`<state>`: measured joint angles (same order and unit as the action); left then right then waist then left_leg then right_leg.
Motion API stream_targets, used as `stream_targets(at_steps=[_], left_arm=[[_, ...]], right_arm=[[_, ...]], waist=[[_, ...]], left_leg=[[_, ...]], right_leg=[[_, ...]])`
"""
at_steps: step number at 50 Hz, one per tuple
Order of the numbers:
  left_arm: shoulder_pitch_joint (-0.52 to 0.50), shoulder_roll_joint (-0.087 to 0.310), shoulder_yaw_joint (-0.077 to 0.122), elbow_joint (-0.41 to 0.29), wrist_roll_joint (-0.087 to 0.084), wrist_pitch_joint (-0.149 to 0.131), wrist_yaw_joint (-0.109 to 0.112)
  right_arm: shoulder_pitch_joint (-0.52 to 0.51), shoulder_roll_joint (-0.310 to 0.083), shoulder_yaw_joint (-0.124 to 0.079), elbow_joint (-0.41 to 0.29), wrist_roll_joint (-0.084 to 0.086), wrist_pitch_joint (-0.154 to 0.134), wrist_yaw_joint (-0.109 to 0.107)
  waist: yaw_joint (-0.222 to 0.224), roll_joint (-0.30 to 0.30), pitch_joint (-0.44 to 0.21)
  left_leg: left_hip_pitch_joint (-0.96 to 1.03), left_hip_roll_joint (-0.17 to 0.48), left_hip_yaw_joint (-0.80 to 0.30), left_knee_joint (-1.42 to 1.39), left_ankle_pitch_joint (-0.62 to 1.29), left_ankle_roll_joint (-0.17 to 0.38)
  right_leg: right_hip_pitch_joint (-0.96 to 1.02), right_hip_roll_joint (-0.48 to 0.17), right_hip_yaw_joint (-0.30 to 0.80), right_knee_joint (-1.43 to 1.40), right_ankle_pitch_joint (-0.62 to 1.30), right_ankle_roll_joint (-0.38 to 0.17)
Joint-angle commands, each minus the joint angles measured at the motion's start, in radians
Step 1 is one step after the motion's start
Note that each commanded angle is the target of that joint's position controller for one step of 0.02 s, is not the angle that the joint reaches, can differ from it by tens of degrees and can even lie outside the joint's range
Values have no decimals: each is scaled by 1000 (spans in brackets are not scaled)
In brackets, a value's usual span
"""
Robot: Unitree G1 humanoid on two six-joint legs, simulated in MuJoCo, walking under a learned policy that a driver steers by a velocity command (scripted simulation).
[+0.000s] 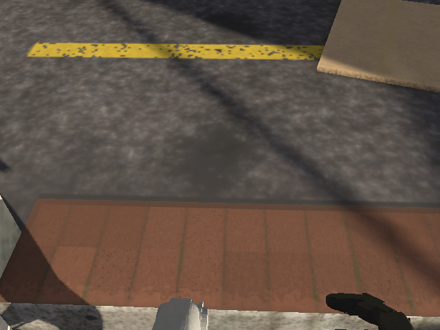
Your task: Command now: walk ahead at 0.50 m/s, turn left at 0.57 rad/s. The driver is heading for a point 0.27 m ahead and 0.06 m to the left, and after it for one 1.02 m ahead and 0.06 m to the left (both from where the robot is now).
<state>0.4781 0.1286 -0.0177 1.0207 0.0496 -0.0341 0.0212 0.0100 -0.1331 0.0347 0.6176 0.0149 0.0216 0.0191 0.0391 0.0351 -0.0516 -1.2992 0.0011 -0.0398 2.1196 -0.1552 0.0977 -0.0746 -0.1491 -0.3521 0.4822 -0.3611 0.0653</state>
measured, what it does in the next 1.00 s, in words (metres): climbs: left foot 0.17 m higher, then right foot 0.17 m higher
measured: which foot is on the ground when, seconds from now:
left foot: up 0.00-0.14, down 0.16-0.96, up 0.98-1.00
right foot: down 0.00-0.18, up 0.20-0.90, down 0.92-1.00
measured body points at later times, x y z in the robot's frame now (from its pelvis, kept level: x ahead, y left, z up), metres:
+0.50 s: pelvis +0.24 +0.08 +0.16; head +0.23 +0.12 +0.61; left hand +0.39 +0.31 +0.06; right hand +0.36 -0.13 +0.04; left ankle +0.27 +0.11 -0.56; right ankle +0.34 -0.09 -0.29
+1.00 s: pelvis +0.42 +0.06 +0.22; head +0.44 +0.07 +0.67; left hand +0.66 +0.25 +0.16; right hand +0.49 -0.21 +0.10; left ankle +0.28 +0.14 -0.46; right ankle +0.52 -0.02 -0.40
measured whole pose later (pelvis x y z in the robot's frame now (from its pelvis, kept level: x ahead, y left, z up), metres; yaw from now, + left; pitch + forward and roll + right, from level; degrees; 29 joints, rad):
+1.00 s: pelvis +0.42 +0.06 +0.22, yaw +0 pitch +2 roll -1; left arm 0.03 0.17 -0.04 0.55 0.03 0.00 -0.01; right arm 0.30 -0.24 -0.01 0.81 0.00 0.05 -0.05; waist -0.01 0.01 -0.01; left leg -0.21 -0.02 0.04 0.87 -0.18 0.05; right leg -0.84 0.04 -0.11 1.27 -0.47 -0.10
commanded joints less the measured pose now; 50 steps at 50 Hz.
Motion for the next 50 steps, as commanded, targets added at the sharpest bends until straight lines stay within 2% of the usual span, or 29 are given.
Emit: stream_targets(at_steps=[1, 4, 5, 6, 7, 8, 9, 10, 11, 12, 13, 14, 16, 17, 21, 22, 25, 28, 33, 40, 42, 43, 44, 45, 46, 47, 48, 49, 50], left_arm=[[-39, 155, 26, -91, -8, -9, 33], [-7, 256, 66, -91, -42, 7, 70], [-83, 277, 70, -106, -57, 11, 68], [-38, 311, 69, -86, -50, 13, 63], [-46, 381, 81, -98, -61, 18, 55], [-123, 384, 84, -150, -79, 10, 43], [-108, 327, 84, -207, -64, -16, 36], [-88, 176, 46, -249, -41, -53, -11], [-111, 195, 72, -231, -70, -78, -46], [-216, 173, 76, -280, -82, -69, -49], [-323, 116, 63, -344, -58, -64, -28], [-328, 78, 50, -360, -37, -61, -8], [-280, 60, 28, -397, -24, -61, -27], [-234, 20, 7, -392, -25, -61, -26], [-233, 37, -5, -349, -45, -36, -13], [-221, -2, -5, -309, -54, -22, -4], [-234, -39, -10, -277, -71, 0, 22], [-250, -7, 2, -278, -61, 15, 37], [-405, -78, -32, -405, -50, 22, 36], [-466, -55, -51, -540, -67, 26, 4], [-633, -89, -83, -613, -68, 27, -20], [-666, -90, -78, -627, -65, 30, -23], [-613, -59, -68, -628, -71, 33, -34], [-502, 10, -37, -580, -51, 27, -45], [-411, 73, -17, -551, -54, 21, -52], [-285, 156, 20, -523, -50, 20, -54], [-185, 232, 56, -490, -34, 19, -47], [-131, 314, 76, -461, -6, 31, -25], [-222, 272, 64, -499, 29, 28, 11]], right_arm=[[-138, -36, 18, -138, -1, -9, 9], [-249, 3, 47, -189, 4, -18, 41], [-213, -1, 31, -171, 6, -31, 50], [-117, -54, -6, -155, -6, -42, 38], [56, -132, -42, -124, -8, -51, 39], [242, -235, -87, -65, -1, -54, 42], [292, -373, -140, -49, -16, -35, 32], [218, -435, -148, -74, -48, -5, 0], [220, -362, -118, -81, -88, -10, -6], [241, -268, -94, -49, -68, -21, 0], [253, -199, -82, -2, -28, -39, 4], [221, -157, -78, 30, -20, -54, 3], [226, -115, -65, 70, -39, -66, -2], [211, -110, -60, 71, -36, -61, 0], [235, -58, -34, 70, -50, -50, -15], [301, -58, -30, 119, -70, -46, -12], [347, -102, -34, 174, -77, -37, -13], [321, -71, -31, 188, -57, -34, -22], [332, -91, -38, 198, -55, 1, -65], [350, -181, -57, 153, -36, 26, -131], [371, -215, -78, 139, -10, 63, -134], [372, -199, -75, 150, -22, 81, -136], [354, -268, -84, 134, -12, 85, -137], [361, -299, -94, 145, 9, 64, -122], [360, -316, -94, 155, 14, 51, -112], [311, -323, -95, 135, 4, 37, -105], [253, -318, -96, 84, -5, 9, -94], [146, -254, -73, 24, -27, -15, -58], [161, -224, -76, 30, -23, -46, -9]], waist=[[-34, -52, 176], [-11, -82, 154], [-56, -97, 125], [-101, -184, 8], [-189, -313, -133], [-257, -341, -216], [-215, -125, -263], [-107, 284, -447], [-100, 142, -498], [-101, 51, -368], [-76, -18, -153], [-31, -67, -65], [20, 10, -14], [53, -10, -20], [35, -67, -33], [6, -8, -51], [-48, 59, 8], [-58, 48, 34], [-83, 116, 53], [-51, 13, 6], [-104, -39, 38], [-96, -53, 10], [-52, 67, -14], [-44, 170, -83], [-5, 195, -113], [72, 159, -208], [131, -25, -296], [133, -389, -332], [67, -313, -371]], left_leg=[[-159, 84, 46, -161, -25, -27], [137, 164, 170, -594, -137, -4], [371, 110, 247, -739, -198, 30], [616, -24, 347, -708, -228, 61], [768, -88, 314, -793, -249, 97], [912, -127, 200, -1057, -188, 131], [1179, 8, -238, -1268, 32, 194], [1345, 211, -850, -1709, -232, 300], [1291, 265, -945, -1826, -279, 233], [1172, 231, -834, -1795, -413, 170], [1009, 169, -714, -1725, -454, 112], [903, 134, -558, -1645, -411, 59], [861, 67, -460, -1658, -196, 19], [879, 80, -349, -1610, 6, 0], [849, 80, -142, -1613, 287, -43], [878, 112, -156, -1603, 377, -25], [933, 156, -168, -1643, 247, -65], [1040, 176, -156, -1655, 172, -98], [1212, 184, -119, -1682, 395, -90], [1469, 332, -127, -1739, 722, 34], [1378, 289, -22, -1836, 788, 19], [1296, 244, 56, -1850, 1042, -8], [1260, 261, 72, -1823, 1265, -1], [1341, 278, 109, -1752, 1728, 28], [1394, 266, 114, -1667, 1868, 26], [1364, 237, 112, -1531, 1857, 15], [1092, 137, 85, -1278, 1645, -31], [836, -135, 60, -868, 82, -73], [742, -160, -166, -465, -161, -79]], right_leg=[[-15, -213, 106, -339, 125, -139], [-12, -203, 22, -514, 226, -172], [-43, -174, -41, -457, 636, -165], [-18, -185, -30, -291, 1496, -199], [97, -198, 7, -69, 1955, -198], [141, -155, 47, 170, 1900, -160], [-160, -60, 115, 508, 1167, -52], [-472, 184, 310, 943, 127, -1], [-478, 193, 539, 1227, 110, -24], [-565, 177, 529, 1320, 159, -54], [-685, 164, 508, 1361, 179, -80], [-731, 120, 511, 1369, 231, -116], [-784, 118, 508, 1512, 223, -155], [-836, 115, 514, 1515, 249, -149], [-898, 111, 444, 1368, 335, -96], [-945, 153, 425, 1551, 338, -77], [-1120, 230, 533, 1693, 328, -54], [-1230, 233, 573, 1661, 337, -29], [-1394, 212, 493, 1556, 220, 6], [-1448, 78, 466, 1451, -76, 50], [-1242, 77, 237, 1099, -178, 7], [-1060, 119, 183, 1031, -125, -33], [-895, 133, 154, 873, -180, -60], [-775, 205, 103, 893, -235, -107], [-692, 226, 145, 739, -194, -157], [-481, 243, 274, 580, -77, -219], [-212, 163, 592, 459, -60, -322], [-37, -17, 1034, 97, 133, -435], [-76, -63, 1218, 11, 76, -420]])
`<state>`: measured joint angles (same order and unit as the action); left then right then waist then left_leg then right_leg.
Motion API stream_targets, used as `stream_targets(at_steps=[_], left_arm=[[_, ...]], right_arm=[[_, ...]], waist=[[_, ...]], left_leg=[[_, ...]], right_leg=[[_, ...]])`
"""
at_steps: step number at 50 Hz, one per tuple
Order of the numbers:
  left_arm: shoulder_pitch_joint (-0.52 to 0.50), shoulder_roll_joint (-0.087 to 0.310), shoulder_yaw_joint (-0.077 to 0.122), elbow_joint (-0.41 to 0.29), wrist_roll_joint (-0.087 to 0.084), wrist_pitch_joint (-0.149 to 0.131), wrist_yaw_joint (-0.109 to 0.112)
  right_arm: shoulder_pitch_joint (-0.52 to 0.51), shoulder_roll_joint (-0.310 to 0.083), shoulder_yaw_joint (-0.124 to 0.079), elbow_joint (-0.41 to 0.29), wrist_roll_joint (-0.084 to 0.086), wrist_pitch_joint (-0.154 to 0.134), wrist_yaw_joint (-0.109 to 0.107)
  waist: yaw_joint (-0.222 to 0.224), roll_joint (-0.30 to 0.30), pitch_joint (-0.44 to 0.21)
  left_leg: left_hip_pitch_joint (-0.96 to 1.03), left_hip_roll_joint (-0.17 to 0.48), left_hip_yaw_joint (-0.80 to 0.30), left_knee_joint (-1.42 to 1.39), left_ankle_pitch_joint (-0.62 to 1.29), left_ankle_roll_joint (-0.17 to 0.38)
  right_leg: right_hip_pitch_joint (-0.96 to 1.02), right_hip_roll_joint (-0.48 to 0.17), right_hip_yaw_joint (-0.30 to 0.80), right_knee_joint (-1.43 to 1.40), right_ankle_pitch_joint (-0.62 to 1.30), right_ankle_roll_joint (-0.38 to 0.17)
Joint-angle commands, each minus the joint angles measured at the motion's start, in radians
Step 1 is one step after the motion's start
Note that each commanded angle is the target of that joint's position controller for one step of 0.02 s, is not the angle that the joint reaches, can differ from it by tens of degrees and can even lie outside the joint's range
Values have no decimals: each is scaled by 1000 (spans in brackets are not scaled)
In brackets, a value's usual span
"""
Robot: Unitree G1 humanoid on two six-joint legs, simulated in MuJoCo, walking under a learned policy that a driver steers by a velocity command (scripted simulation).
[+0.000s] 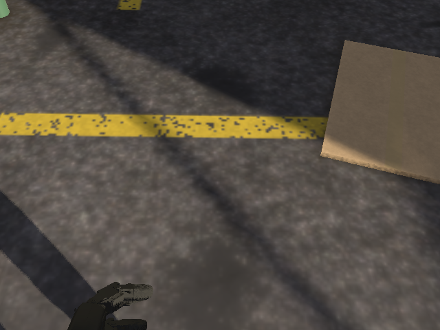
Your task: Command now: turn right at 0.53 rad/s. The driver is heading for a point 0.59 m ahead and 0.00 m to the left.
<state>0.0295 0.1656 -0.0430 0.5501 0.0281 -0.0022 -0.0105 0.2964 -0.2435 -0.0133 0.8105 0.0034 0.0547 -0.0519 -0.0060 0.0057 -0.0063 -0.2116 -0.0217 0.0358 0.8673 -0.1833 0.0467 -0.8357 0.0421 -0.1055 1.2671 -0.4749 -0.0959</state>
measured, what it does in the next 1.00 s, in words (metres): climbs: left foot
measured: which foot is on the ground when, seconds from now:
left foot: up 0.00-0.52, down 0.54-1.00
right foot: down 0.00-0.54, up 0.56-1.00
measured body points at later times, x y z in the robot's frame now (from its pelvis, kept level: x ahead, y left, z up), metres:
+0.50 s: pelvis +0.16 +0.03 +0.11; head +0.15 +0.04 +0.56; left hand +0.35 +0.23 +0.02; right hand +0.24 -0.23 +0.01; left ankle +0.24 +0.15 -0.60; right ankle +0.10 -0.08 -0.62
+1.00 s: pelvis +0.41 +0.03 +0.11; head +0.44 +0.04 +0.56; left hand +0.68 +0.25 +0.06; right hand +0.39 -0.23 -0.01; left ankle +0.24 +0.16 -0.62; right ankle +0.58 -0.09 -0.60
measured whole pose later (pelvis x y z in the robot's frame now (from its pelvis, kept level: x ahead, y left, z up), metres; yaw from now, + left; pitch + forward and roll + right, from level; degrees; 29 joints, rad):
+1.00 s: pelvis +0.41 +0.03 +0.11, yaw +4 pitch +3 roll -1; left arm -0.03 0.23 0.05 0.63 -0.01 -0.12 -0.04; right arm 0.52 -0.20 -0.04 0.78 0.02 -0.05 -0.02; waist -0.12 -0.01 0.00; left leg 0.07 -0.02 -0.22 0.32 -0.43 0.03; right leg -0.56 0.02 0.02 0.49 0.04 0.00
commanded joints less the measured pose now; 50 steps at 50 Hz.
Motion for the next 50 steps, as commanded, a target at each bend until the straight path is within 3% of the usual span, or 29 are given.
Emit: stream_targets(at_steps=[1, 2, 3, 4, 5, 7, 10, 11, 14, 16, 17, 18, 20, 24, 25, 26, 27, 28, 29, 30, 31, 34, 37, 41, 45, 46, 47, 48, 50], left_arm=[[174, 171, 72, -29, 14, -10, 51], [141, 118, 65, -13, -29, -18, 46], [114, 91, 63, -5, -50, -26, 37], [87, 73, 63, -5, -51, -33, 27], [97, 75, 64, -5, -54, -39, 20], [127, 112, 70, 6, -52, -39, 28], [117, 136, 71, 1, -57, -16, 35], [115, 138, 77, 0, -55, 0, 42], [127, 130, 78, -32, -43, 11, 62], [159, 109, 68, -35, -26, 7, 72], [161, 82, 56, -33, -22, 3, 71], [185, 91, 57, -29, -25, -9, 62], [236, 174, 85, 7, -29, -28, 41], [218, 196, 101, 37, -48, -56, 10], [201, 188, 101, 46, -60, -62, 3], [197, 154, 92, 56, -57, -67, -4], [182, 98, 79, 48, -45, -72, -9], [190, 33, 59, 11, -20, -78, -12], [120, 105, 81, -40, -46, -87, -1], [78, 153, 94, -44, -68, -94, 3], [46, 143, 93, -49, -74, -104, 0], [34, 134, 101, -21, -43, -121, -9], [25, 123, 103, 11, -43, -122, -7], [-105, 106, 101, 4, -52, -126, -4], [-189, 113, 103, -13, -63, -137, -21], [-191, 120, 108, -11, -54, -135, -33], [-186, 122, 107, -4, -40, -134, -39], [-159, 139, 119, -5, -41, -134, -39], [-12, 195, 146, 29, -23, -143, -25]], right_arm=[[-156, -66, -15, -196, 0, -80, 83], [-165, -7, 0, -223, -16, -82, 87], [-127, 13, 7, -222, -28, -84, 83], [-67, 18, 11, -217, -20, -81, 81], [-45, 17, 18, -232, -17, -75, 81], [-33, 5, 20, -244, -4, -69, 53], [-55, -17, 19, -275, -19, -61, 5], [-113, -7, 24, -312, -29, -59, -10], [-161, -29, 16, -315, -12, -51, -33], [-163, -21, 20, -306, -7, -56, -25], [-137, 1, 30, -289, -3, -60, -12], [-144, 15, 33, -283, -1, -68, -1], [-169, -22, 12, -280, 18, -87, 19], [-98, -72, -26, -221, 32, -107, 59], [-55, -59, -33, -194, 29, -109, 68], [27, -42, -37, -146, 17, -112, 73], [147, -49, -45, -104, 5, -120, 80], [211, -140, -58, -115, 6, -122, 82], [226, -180, -78, -128, 3, -120, 89], [181, -136, -69, -141, -9, -126, 82], [149, -106, -59, -149, -21, -130, 69], [143, -73, -44, -142, -8, -138, 50], [186, -55, -38, -122, -1, -135, 39], [202, -89, -46, -108, 4, -136, 23], [224, -122, -61, -92, 22, -128, 28], [222, -112, -63, -88, 30, -125, 25], [231, -115, -63, -80, 21, -119, 27], [221, -118, -66, -76, 15, -111, 26], [187, -117, -71, -88, 9, -102, 27]], waist=[[78, -147, -275], [26, -22, -98], [-23, 57, -20], [-63, 62, 0], [-63, 9, 5], [-62, 4, 8], [-69, -24, -4], [-57, -102, -22], [-3, -169, -114], [30, -167, -150], [35, -162, -164], [53, -158, -144], [85, -201, -77], [48, -207, 31], [15, -182, 55], [-23, -128, 27], [-70, -35, -31], [-58, 229, -93], [-75, 435, -55], [-75, 312, 13], [-65, 223, 54], [-49, 97, 32], [-44, 103, 21], [-76, 114, 54], [-101, 126, 81], [-98, 108, 81], [-101, 103, 83], [-80, 128, 86], [0, 157, -6]], left_leg=[[-431, -109, -243, 889, -152, -25], [-510, -83, -201, 902, -152, -14], [-540, -47, -177, 903, -133, -5], [-527, -18, -170, 898, -117, -4], [-552, -22, -165, 987, -121, 1], [-621, -15, -167, 1055, -87, -22], [-579, 42, -147, 784, 1, -73], [-599, 33, -93, 686, -47, -98], [-627, 53, -77, 501, -35, -149], [-625, 73, -89, 440, -9, -162], [-594, 91, -85, 338, 9, -155], [-550, 97, -63, 245, -5, -140], [-473, 91, -34, 108, -80, -103], [-263, 98, -42, -183, -104, 2], [-174, 93, -32, -287, -36, 24], [-21, 42, 6, -354, -20, 37], [147, 58, -72, -382, -48, 52], [278, 255, -388, -474, -93, 139], [305, 345, -754, -672, -361, 274], [235, 348, -761, -703, -490, 287], [187, 318, -683, -696, -429, 274], [168, 228, -497, -674, -202, 203], [182, 200, -418, -682, -34, 191], [126, 175, -371, -687, 48, 177], [104, 193, -384, -658, 49, 176], [98, 207, -378, -665, 56, 161], [104, 208, -371, -661, 129, 148], [128, 206, -365, -621, 255, 126], [184, 141, -308, -412, 648, 66]], right_leg=[[545, -229, 865, -757, 151, -194], [421, -173, 714, -706, 104, -152], [349, -137, 609, -680, 78, -125], [298, -101, 536, -677, 58, -107], [310, -88, 560, -733, 24, -102], [363, -93, 542, -786, 111, -96], [354, -38, 397, -754, 309, -74], [410, -35, 424, -784, 382, -97], [587, -100, 461, -787, 537, -106], [648, -153, 488, -777, 561, -119], [651, -158, 481, -791, 425, -117], [618, -168, 499, -844, 248, -124], [585, -205, 534, -936, -20, -149], [578, -252, 483, -980, -52, -137], [544, -243, 439, -962, -20, -123], [505, -200, 376, -882, 69, -105], [445, -121, 267, -673, 210, -57], [299, -14, 131, -343, 95, 41], [68, 57, 133, -190, -29, 91], [15, -3, 176, -67, -7, 92], [-4, -30, 174, -25, 65, 85], [3, -73, 159, -84, 260, 71], [9, -68, 133, -222, 320, 90], [90, -47, 125, -518, 439, 116], [197, -36, 125, -687, 500, 124], [256, -39, 131, -727, 529, 123], [297, -25, 113, -741, 559, 114], [336, -19, 113, -756, 541, 103], [510, 22, 71, -821, 536, 53]])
